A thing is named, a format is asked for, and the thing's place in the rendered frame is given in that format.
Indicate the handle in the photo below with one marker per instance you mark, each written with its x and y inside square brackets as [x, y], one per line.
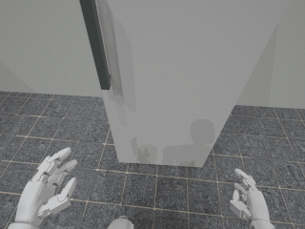
[91, 19]

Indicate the fridge door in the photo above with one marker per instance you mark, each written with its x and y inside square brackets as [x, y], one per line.
[177, 69]

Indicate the left robot hand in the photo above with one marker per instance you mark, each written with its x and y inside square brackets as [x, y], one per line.
[31, 206]

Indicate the right robot hand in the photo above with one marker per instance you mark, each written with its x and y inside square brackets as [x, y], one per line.
[253, 205]

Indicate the right robot forearm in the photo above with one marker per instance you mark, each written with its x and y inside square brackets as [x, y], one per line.
[261, 224]

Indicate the robot left thigh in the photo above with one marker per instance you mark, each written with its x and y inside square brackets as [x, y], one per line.
[121, 224]

